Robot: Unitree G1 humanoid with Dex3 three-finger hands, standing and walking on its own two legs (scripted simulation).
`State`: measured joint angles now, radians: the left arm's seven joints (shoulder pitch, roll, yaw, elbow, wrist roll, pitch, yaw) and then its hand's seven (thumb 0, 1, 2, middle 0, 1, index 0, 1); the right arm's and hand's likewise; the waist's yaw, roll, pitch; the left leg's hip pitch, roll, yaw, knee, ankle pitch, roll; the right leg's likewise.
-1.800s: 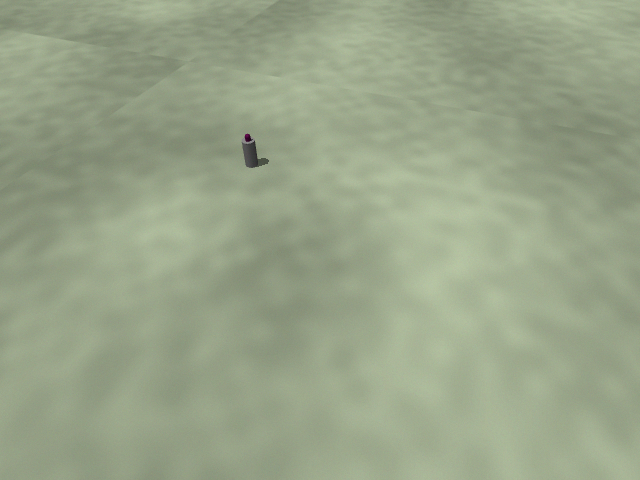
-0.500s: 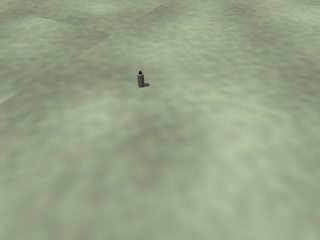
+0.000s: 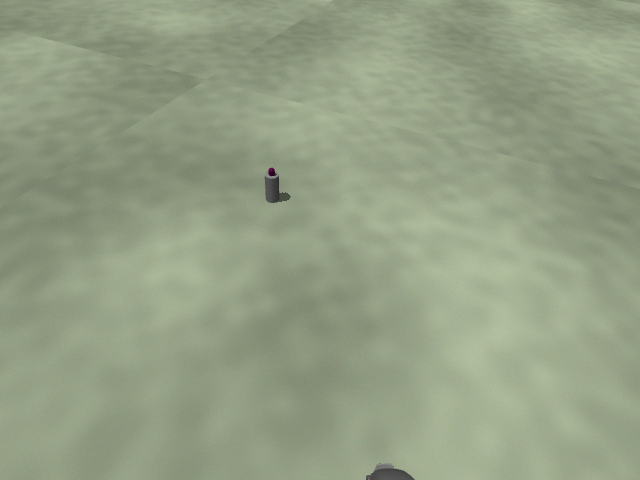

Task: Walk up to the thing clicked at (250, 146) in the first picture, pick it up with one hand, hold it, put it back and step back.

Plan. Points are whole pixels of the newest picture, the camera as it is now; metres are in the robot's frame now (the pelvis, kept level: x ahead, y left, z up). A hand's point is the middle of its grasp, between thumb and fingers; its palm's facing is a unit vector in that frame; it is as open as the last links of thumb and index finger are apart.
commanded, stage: walk up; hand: left
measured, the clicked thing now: (272, 184) +1.57 +0.13 -0.69
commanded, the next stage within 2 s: none
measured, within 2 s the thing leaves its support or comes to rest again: neither
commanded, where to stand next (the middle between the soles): +1.24 -0.08 m, yaw +1 degrees
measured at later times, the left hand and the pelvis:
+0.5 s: hand (183, 352) +0.38 +0.22 -0.14, palm faces -0.02 -0.94 -0.33, open 7.4 cm; pelvis +0.31 -0.04 -0.01, yaw +0 degrees
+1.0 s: hand (182, 249) +0.63 +0.27 -0.15, palm faces -0.07 -0.94 -0.33, open 7.4 cm; pelvis +0.56 -0.01 +0.00, yaw -1 degrees
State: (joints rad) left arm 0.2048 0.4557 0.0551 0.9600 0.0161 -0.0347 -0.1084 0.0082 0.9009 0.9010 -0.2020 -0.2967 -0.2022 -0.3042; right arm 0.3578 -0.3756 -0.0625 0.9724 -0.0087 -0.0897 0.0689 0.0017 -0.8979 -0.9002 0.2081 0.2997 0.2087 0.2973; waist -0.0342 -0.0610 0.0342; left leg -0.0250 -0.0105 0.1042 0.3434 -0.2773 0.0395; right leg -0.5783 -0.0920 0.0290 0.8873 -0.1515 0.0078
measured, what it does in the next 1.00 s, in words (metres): walks ahead: right foot, then left foot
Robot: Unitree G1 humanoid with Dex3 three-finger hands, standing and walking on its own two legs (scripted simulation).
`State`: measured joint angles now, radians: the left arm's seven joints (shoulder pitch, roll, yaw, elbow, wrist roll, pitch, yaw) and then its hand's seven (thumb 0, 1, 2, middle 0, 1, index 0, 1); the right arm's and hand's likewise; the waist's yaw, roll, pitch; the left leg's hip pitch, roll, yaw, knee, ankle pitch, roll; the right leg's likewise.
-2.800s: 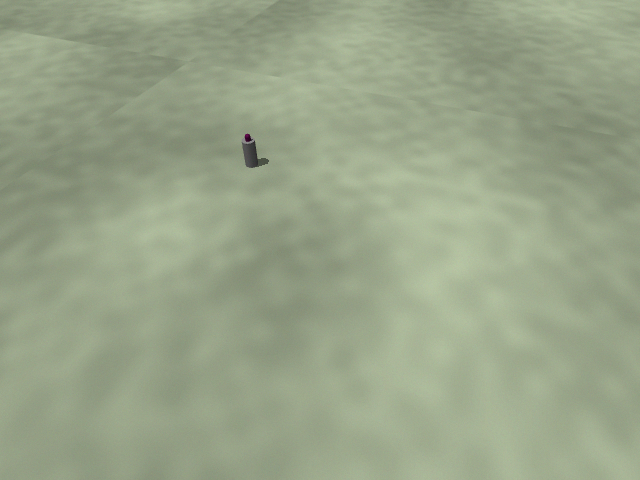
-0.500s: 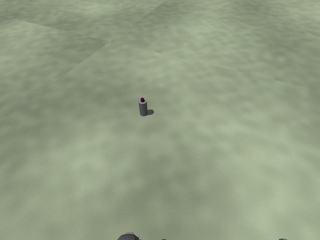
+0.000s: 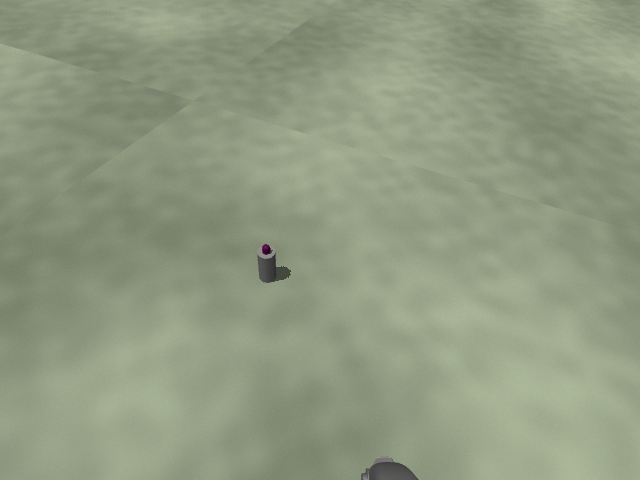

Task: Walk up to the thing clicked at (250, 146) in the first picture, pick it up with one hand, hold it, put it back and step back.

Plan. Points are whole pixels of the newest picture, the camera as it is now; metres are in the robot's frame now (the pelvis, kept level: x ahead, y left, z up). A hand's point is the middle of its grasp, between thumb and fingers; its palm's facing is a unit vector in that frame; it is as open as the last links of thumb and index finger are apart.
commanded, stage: walk up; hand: left
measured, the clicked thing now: (266, 261) +1.01 +0.15 -0.69
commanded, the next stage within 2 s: none
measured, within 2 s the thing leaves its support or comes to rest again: neither
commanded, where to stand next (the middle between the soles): +0.68 -0.07 m, yaw +2 degrees
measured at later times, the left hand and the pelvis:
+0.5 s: hand (190, 409) +0.27 +0.19 -0.12, palm faces +0.00 -0.92 -0.40, open 7.4 cm; pelvis +0.21 -0.08 +0.00, yaw +0 degrees
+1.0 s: hand (193, 316) +0.44 +0.22 -0.15, palm faces +0.02 -0.94 -0.33, open 7.4 cm; pelvis +0.40 -0.05 -0.01, yaw +3 degrees
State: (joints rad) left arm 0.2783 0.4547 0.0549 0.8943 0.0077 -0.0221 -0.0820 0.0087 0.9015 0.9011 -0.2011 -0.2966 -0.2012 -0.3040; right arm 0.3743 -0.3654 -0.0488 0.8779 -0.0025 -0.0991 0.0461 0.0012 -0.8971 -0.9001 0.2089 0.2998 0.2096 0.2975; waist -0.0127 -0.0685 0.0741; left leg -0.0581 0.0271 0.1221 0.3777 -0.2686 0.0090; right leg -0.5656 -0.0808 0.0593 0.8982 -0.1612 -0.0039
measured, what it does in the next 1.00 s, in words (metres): walks ahead: right foot, then left foot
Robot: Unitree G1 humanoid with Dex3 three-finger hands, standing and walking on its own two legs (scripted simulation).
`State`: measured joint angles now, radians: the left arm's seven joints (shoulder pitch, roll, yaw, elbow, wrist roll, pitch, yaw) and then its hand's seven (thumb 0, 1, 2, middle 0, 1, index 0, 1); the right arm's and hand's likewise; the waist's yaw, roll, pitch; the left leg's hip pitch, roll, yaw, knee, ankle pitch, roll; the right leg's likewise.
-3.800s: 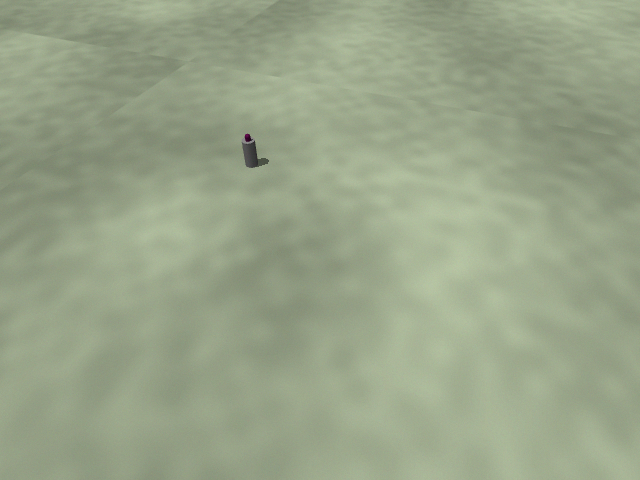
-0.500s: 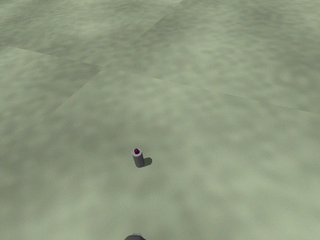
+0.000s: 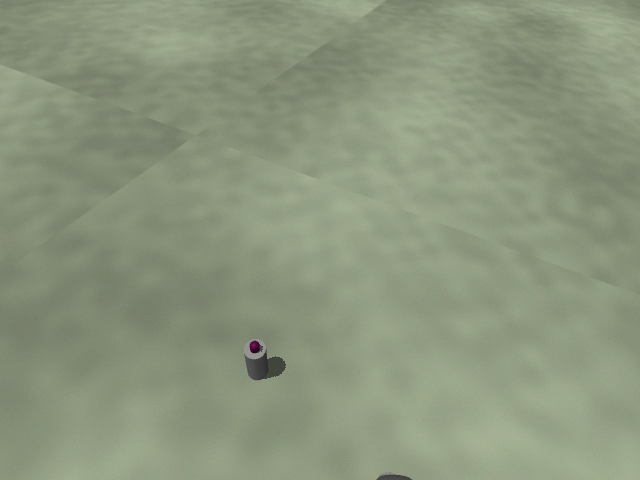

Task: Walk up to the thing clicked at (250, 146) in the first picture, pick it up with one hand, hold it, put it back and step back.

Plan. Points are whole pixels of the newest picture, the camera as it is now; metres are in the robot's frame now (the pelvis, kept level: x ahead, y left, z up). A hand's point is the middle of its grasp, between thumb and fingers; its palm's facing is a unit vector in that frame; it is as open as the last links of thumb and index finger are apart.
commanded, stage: walk up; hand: left
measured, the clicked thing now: (256, 357) +0.62 +0.17 -0.68
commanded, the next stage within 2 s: none
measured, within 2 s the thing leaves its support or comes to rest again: neither
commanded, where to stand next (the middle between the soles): +0.28 -0.04 m, yaw -1 degrees
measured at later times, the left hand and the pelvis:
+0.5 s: hand out of the picture +0.15 +0.23 -0.12, palm faces +0.00 -0.90 -0.44, open 7.4 cm; pelvis +0.14 -0.05 +0.00, yaw +1 degrees
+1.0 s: hand (142, 440) +0.23 +0.26 -0.16, palm faces -0.05 -0.90 -0.42, open 7.4 cm; pelvis +0.20 -0.02 -0.02, yaw +0 degrees
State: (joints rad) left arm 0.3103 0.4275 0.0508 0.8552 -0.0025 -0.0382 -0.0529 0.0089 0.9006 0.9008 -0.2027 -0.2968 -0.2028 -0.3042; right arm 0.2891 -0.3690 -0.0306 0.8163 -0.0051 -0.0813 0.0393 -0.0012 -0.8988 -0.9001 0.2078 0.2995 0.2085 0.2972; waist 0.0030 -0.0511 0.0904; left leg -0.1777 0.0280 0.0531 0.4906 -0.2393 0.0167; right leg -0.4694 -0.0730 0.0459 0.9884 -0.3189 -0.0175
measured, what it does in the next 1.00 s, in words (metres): walks ahead: right foot, then left foot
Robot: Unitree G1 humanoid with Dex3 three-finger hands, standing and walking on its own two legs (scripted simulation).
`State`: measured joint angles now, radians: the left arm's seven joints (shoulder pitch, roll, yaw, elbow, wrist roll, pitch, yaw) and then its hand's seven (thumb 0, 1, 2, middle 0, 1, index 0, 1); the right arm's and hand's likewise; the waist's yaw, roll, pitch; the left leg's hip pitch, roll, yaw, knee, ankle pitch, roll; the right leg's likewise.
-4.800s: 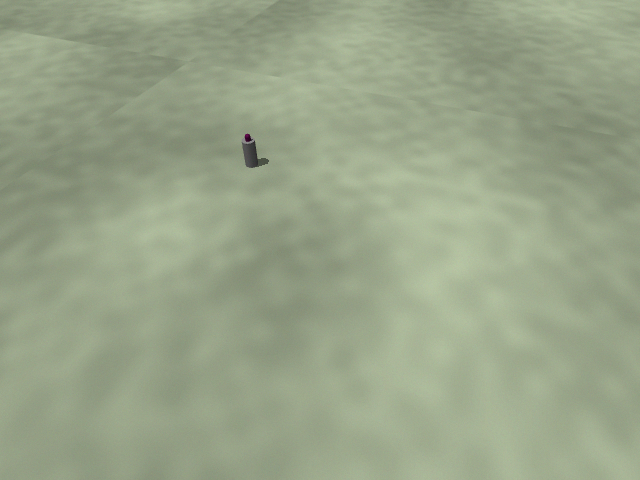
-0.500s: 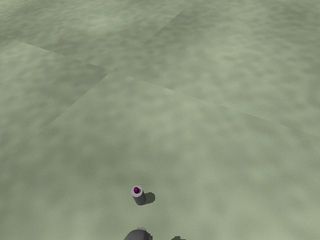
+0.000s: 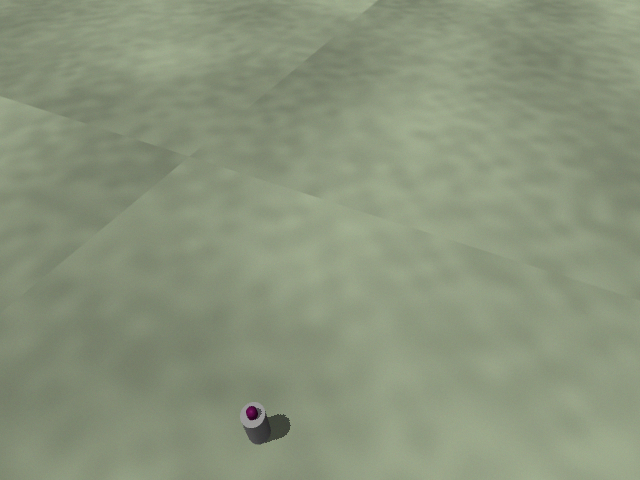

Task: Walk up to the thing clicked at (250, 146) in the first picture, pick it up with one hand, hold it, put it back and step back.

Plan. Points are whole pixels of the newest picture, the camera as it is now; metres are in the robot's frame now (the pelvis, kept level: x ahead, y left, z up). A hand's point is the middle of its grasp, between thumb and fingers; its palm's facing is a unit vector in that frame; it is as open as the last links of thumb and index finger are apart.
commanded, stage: walk up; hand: left
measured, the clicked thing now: (255, 421) +0.42 +0.19 -0.66
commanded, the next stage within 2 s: stand in 1.42 s
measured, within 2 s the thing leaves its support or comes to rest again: neither
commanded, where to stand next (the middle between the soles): +0.08 -0.01 m, yaw +0 degrees
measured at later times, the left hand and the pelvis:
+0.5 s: hand out of the picture +0.14 +0.25 -0.13, palm faces -0.02 -0.94 -0.34, open 7.4 cm; pelvis +0.03 +0.00 +0.02, yaw +0 degrees
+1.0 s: hand out of the picture +0.11 +0.26 -0.13, palm faces +0.00 -0.94 -0.35, open 7.4 cm; pelvis +0.04 +0.00 +0.03, yaw +1 degrees
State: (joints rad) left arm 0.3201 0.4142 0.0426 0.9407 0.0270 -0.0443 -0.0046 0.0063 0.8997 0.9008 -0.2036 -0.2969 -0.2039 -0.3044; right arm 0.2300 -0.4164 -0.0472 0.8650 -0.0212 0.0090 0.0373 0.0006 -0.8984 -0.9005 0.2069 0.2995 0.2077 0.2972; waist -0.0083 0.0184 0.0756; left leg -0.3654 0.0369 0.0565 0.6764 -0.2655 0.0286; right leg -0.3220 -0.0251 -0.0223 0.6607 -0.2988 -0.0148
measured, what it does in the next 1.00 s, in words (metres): stands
